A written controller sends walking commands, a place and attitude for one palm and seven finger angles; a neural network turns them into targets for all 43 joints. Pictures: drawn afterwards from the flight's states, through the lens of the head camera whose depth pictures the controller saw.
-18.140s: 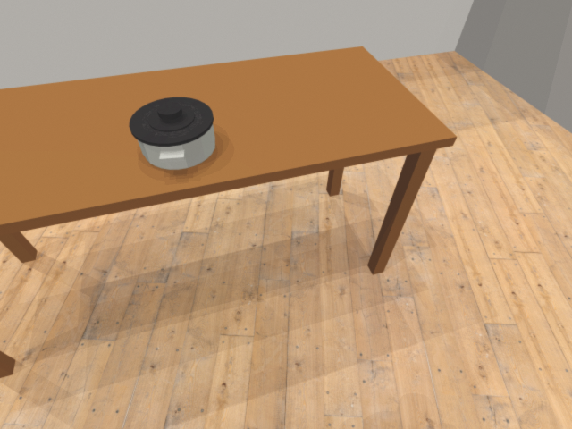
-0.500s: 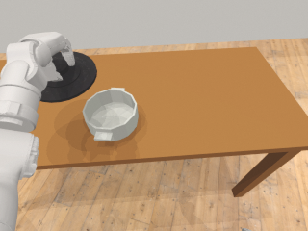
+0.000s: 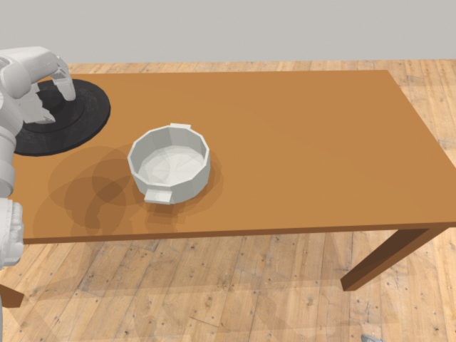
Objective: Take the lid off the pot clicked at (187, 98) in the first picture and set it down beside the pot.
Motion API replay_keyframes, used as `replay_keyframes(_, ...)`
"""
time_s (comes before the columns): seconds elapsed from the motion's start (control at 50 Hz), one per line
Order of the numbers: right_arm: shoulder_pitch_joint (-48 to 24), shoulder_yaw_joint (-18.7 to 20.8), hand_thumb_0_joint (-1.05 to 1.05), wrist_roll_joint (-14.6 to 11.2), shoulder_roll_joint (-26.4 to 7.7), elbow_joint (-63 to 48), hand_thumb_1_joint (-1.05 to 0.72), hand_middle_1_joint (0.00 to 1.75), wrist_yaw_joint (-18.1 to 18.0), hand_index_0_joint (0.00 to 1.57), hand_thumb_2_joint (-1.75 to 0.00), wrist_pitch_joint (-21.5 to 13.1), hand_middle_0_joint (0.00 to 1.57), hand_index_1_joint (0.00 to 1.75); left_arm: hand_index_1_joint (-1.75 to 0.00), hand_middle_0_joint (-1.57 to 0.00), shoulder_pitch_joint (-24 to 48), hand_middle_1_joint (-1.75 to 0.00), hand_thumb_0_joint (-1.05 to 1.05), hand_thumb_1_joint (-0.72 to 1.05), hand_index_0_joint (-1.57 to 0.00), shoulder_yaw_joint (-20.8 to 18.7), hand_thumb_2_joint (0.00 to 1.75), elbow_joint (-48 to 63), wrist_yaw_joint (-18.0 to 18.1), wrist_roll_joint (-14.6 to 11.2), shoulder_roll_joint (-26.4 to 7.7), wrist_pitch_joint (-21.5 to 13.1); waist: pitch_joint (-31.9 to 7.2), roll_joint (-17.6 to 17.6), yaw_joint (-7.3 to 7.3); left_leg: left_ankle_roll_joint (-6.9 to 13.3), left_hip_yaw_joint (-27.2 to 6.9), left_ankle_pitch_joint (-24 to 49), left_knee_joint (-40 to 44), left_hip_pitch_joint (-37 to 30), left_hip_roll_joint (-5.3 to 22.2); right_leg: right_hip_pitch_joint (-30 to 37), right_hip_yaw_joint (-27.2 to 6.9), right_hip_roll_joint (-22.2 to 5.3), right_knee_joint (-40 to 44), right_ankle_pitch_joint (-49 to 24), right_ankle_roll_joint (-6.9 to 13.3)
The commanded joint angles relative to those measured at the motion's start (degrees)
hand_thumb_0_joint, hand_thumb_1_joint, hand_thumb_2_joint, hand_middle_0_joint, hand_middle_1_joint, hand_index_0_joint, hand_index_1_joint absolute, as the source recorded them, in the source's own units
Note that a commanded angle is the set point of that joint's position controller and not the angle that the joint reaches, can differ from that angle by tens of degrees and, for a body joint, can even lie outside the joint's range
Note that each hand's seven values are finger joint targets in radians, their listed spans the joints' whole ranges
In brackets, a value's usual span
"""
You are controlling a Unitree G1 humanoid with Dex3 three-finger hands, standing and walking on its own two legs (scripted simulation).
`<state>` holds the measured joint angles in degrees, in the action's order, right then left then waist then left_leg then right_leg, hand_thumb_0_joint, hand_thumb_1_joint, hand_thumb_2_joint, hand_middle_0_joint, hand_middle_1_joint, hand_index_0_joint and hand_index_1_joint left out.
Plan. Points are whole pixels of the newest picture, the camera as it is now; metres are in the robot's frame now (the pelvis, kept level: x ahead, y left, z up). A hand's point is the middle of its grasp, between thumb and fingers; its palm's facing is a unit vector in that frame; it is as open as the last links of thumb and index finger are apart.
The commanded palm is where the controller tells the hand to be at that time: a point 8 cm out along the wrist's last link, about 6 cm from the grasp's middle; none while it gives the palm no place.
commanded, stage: move the lid sideways beside the pot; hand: left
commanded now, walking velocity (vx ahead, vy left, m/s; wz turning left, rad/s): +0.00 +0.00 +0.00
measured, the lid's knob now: (47, 102) +0.48 +0.31 +0.16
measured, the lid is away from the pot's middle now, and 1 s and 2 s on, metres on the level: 0.18 0.24 0.23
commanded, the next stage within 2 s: lower the lid onto the table in 0.68 s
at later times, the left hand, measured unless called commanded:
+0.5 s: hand (10, 101) +0.46 +0.35 +0.18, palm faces -0.33 -0.10 -0.94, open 8.1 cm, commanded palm +0.47 +0.35 +0.26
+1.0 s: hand (6, 110) +0.45 +0.35 +0.17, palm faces -0.37 -0.09 -0.93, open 8.1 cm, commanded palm +0.47 +0.35 +0.24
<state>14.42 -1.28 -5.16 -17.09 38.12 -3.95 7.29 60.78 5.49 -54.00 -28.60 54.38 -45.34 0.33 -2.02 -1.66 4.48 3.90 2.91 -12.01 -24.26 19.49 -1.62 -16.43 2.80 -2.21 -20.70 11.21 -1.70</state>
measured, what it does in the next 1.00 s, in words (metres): stands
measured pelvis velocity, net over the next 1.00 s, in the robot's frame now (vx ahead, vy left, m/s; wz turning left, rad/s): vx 0.00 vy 0.01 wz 0.00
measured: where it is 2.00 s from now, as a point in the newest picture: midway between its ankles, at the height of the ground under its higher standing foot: outside the picture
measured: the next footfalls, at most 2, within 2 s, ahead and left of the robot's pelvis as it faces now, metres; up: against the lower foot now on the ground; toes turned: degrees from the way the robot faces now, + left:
none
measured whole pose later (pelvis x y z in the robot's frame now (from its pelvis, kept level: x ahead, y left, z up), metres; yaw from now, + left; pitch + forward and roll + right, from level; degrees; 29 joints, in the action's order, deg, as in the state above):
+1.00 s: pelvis +0.00 +0.01 +0.00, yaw +0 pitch +10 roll -2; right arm 15.0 -1.9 -5.3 -17.1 39.6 -4.8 8.8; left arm 63.2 2.0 -60.1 -29.6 55.6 -52.4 -7.4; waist -2.3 -1.1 5.2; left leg 4.6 2.6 -13.4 -27.7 24.5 -1.6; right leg -20.2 3.0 -2.1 -21.6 11.3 -1.9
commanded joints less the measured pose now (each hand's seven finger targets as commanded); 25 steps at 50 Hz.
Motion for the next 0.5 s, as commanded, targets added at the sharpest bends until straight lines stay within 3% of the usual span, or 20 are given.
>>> replay_keyframes(0.0, 1.3, 3.2, 0.0, 0.0, -9.5, -4.1, -0.9, 0.3, -1.1, 0.2, -0.9, -1.0, 0.2, 0.3, -1.02, -0.78, 35.5, -1.01, 0.0, 0.57, -0.81, -5.4, 1.04, 12.5, 2.9, -0.4, -18.8, -1.5, -23.3, -5.6, 0.94, 1.0, -4.7, 22.0, -0.6, -19.4, 1.9, 0.1, 0.4, 2.8, 0.8, -13.2, 3.8)
replay_keyframes(0.04, 1.3, 3.2, 0.0, 0.1, -9.9, -4.4, -0.9, 0.3, -1.3, 0.2, -0.9, -1.4, 0.2, 0.3, -1.02, -0.78, 34.9, -1.01, 0.0, 0.57, -0.81, -5.7, 1.04, 12.1, 3.1, -0.5, -19.4, -2.3, -23.7, -7.3, 0.85, 1.0, -4.6, 23.0, -1.1, -19.7, 1.6, -0.3, 0.2, 2.8, 0.8, -13.7, 4.1)
replay_keyframes(0.08, 1.8, 3.2, 0.0, 0.2, -9.6, -3.8, -0.9, 0.3, -1.4, 0.2, -0.9, -1.2, 0.2, 0.3, -1.02, -0.78, 35.2, -1.01, 0.0, 0.57, -0.81, -6.1, 1.04, 11.6, 3.0, -0.4, -20.0, -2.8, -24.4, -6.7, 0.85, 1.1, -4.7, 22.9, -1.2, -19.8, 1.7, -0.2, 0.3, 3.0, 0.7, -13.6, 3.8)
replay_keyframes(0.12, 1.9, 3.0, 0.0, 0.1, -9.9, -3.2, -0.9, 0.3, -1.6, 0.2, -0.9, -1.0, 0.2, 0.3, -1.02, -0.78, 35.1, -1.01, 0.0, 0.57, -0.81, -6.0, 1.04, 9.1, 2.7, -0.4, -20.5, -3.1, -22.3, -5.2, 1.01, 1.1, -4.5, 19.9, -0.6, -17.9, 1.7, -0.5, 0.6, 3.0, 0.9, -12.3, 3.8)
replay_keyframes(0.16, 2.1, 3.0, 0.0, 0.1, -10.0, -3.1, -0.9, 0.3, -1.5, 0.2, -0.9, -1.0, 0.2, 0.3, -1.02, -0.78, 36.0, -1.01, 0.0, 0.57, -0.81, -6.2, 1.04, 10.7, 2.9, -0.3, -21.6, -3.7, -23.3, -7.1, 0.95, 1.0, -4.5, 20.6, -0.9, -18.4, 1.9, -0.3, 0.4, 2.9, 0.8, -12.3, 3.9)
replay_keyframes(0.18, 2.2, 3.0, 0.0, 0.1, -10.0, -3.2, -0.9, 0.3, -1.7, 0.2, -0.9, -1.1, 0.2, 0.3, -1.02, -0.78, 37.9, -1.01, 0.0, 0.57, -0.81, -6.4, 1.04, 13.1, 3.0, -0.1, -22.2, -4.2, -25.7, -8.0, 0.9, 0.9, -4.9, 22.1, -0.8, -20.0, 1.8, 0.0, 0.4, 2.9, 0.7, -12.6, 3.9)
replay_keyframes(0.22, 2.7, 3.1, 0.0, 0.2, -9.8, -3.0, -0.9, 0.3, -1.8, 0.2, -0.9, -1.3, 0.2, 0.3, -1.02, -0.78, 36.9, -1.01, 0.0, 0.57, -0.81, -5.7, 1.04, 11.2, 2.9, 0.2, -20.9, -4.6, -24.5, -9.4, 1.14, 0.8, -5.2, 23.5, -1.3, -20.9, 1.9, -2.2, 0.8, 3.2, 0.8, -11.7, 4.0)
replay_keyframes(0.26, 3.0, 3.0, 0.0, 0.2, -10.4, -2.9, -0.9, 0.3, -1.6, 0.2, -0.9, -1.0, 0.2, 0.3, -1.02, -0.78, 34.6, -1.01, 0.0, 0.57, -0.81, -9.7, 1.04, 10.3, 3.0, -0.2, -25.6, -5.1, -25.3, -7.8, 0.38, 0.9, -5.3, 25.5, -1.8, -19.6, 2.0, 0.2, 0.5, 3.1, 0.4, -13.8, 3.9)
replay_keyframes(0.28, 3.2, 3.0, 0.0, 0.3, -10.2, -2.8, -0.9, 0.3, -1.8, 0.2, -0.9, -0.9, 0.2, 0.3, -1.02, -0.78, 35.3, -1.01, 0.0, 0.57, -0.81, -7.9, 1.04, 9.7, 2.8, -0.2, -23.6, -5.1, -25.8, -6.8, 0.8, 1.0, -5.1, 25.7, -1.6, -19.6, 1.8, 0.1, 0.6, 3.2, 0.4, -14.3, 3.8)
replay_keyframes(0.3, 3.3, 3.3, 0.0, 0.2, -10.4, -2.6, -0.9, 0.3, -1.7, 0.2, -0.9, -0.8, 0.2, 0.3, -1.02, -0.78, 34.9, -1.01, 0.0, 0.57, -0.81, -9.1, 1.04, 9.4, 2.8, -0.1, -24.9, -5.1, -25.4, -6.3, 0.56, 1.1, -5.1, 25.9, -1.9, -19.5, 2.1, -0.2, 0.8, 3.1, 0.5, -14.3, 3.7)
replay_keyframes(0.34, 2.9, 3.3, 0.0, 0.1, -10.7, -2.9, -0.9, 0.3, -1.5, 0.2, -0.9, -0.7, 0.2, 0.3, -1.02, -0.78, 34.4, -1.01, 0.0, 0.57, -0.81, -7.9, 1.04, 9.5, 2.8, 0.0, -23.8, -5.4, -25.0, -8.6, 0.66, 0.8, -5.3, 29.2, -2.3, -20.1, 2.1, -1.4, 0.7, 3.1, 0.4, -15.2, 3.9)
replay_keyframes(0.38, 3.6, 3.2, 0.0, 0.3, -10.7, -2.7, -0.9, 0.3, -1.5, 0.2, -0.9, -0.2, 0.2, 0.3, -1.02, -0.78, 33.2, -1.01, 0.0, 0.57, -0.81, -10.6, 1.04, 7.8, 3.0, 0.9, -27.2, -5.5, -25.6, -7.6, 0.28, 0.8, -5.5, 29.6, -2.7, -19.5, 1.9, -0.5, 0.8, 3.4, -0.1, -15.0, 3.8)
replay_keyframes(0.42, 3.6, 3.2, 0.0, 0.1, -10.7, -2.6, -0.9, 0.3, -1.5, 0.2, -0.9, 0.0, 0.2, 0.3, -1.02, -0.78, 32.7, -1.01, 0.0, 0.57, -0.81, -10.0, 1.04, 5.8, 2.6, 0.9, -27.0, -5.4, -24.6, -6.0, 0.45, 1.0, -5.0, 26.0, -2.3, -17.6, 1.8, -0.1, 0.8, 3.3, 0.1, -14.4, 3.6)
replay_keyframes(0.48, 3.5, 3.4, 0.0, 0.2, -10.8, -3.0, -0.9, 0.3, -1.4, 0.2, -0.9, 0.5, 0.2, 0.3, -1.02, -0.78, 34.5, -1.01, 0.0, 0.57, -0.81, -11.4, 1.04, 9.6, 2.7, 1.4, -29.2, -6.1, -27.2, -9.3, 0.14, 0.7, -5.6, 31.4, -3.0, -20.3, 2.1, -0.5, 0.8, 3.3, -0.3, -15.4, 3.7)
